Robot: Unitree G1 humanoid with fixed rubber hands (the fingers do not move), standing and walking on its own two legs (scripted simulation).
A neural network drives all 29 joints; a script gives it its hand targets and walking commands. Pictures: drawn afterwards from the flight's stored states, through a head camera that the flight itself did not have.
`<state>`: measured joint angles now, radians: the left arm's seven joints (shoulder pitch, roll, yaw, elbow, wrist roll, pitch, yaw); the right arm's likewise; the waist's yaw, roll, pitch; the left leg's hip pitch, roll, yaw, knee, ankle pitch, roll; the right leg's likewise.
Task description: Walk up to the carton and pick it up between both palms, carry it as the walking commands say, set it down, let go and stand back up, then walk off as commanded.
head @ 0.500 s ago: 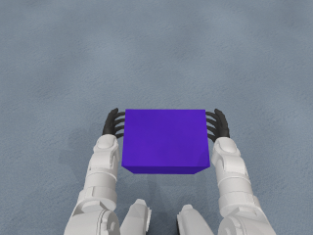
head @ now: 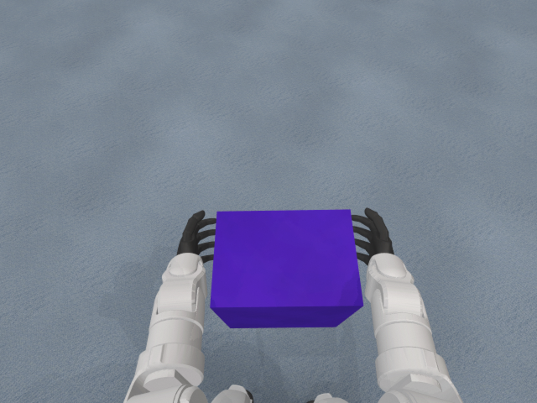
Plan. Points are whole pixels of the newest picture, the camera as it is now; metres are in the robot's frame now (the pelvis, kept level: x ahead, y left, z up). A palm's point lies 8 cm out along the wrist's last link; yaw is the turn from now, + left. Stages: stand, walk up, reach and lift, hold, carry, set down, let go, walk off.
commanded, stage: reach and lift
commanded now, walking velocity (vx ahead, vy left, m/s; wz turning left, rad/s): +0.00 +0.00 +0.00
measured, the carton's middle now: (283, 275) +0.32 +0.01 -0.10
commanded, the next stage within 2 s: hold in 1.62 s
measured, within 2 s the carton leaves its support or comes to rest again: neither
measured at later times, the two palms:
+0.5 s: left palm (181, 249) +0.31 +0.15 +0.04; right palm (399, 246) +0.32 -0.15 +0.05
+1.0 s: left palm (180, 246) +0.30 +0.15 +0.07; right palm (413, 245) +0.30 -0.15 +0.08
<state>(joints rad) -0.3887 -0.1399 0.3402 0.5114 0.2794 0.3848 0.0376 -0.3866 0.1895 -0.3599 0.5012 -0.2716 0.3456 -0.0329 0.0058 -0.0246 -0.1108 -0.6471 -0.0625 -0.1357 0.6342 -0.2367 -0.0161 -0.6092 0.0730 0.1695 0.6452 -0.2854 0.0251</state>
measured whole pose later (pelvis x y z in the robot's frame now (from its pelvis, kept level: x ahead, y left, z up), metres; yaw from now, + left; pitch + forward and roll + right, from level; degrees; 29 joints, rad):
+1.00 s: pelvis +0.01 +0.00 +0.03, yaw +0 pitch -7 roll +0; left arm -0.32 -0.16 0.26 0.33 0.32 0.76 0.03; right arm -0.35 0.18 -0.28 0.35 -0.32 0.73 0.00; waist 0.00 -0.02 -0.02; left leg -0.08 -0.05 -0.13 0.36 -0.17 -0.01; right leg -0.05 0.04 0.16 0.39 -0.22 0.01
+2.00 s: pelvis +0.01 +0.00 +0.03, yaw +0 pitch -7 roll +0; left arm -0.24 -0.15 0.19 0.25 0.29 0.78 0.02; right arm -0.27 0.15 -0.22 0.27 -0.29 0.75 0.00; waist 0.00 -0.01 -0.01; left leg -0.07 -0.04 -0.12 0.37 -0.17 -0.01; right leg -0.04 0.04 0.15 0.38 -0.22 0.01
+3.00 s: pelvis +0.12 -0.05 +0.02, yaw +0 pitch +7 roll +0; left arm -0.08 -0.13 0.06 -0.42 0.09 1.14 0.15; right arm -0.09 0.13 -0.06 -0.38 -0.07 1.09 -0.11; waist 0.01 -0.03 -0.18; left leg -0.35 0.05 0.19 0.44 -0.18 0.02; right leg -0.24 0.01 -0.10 0.55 -0.36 -0.04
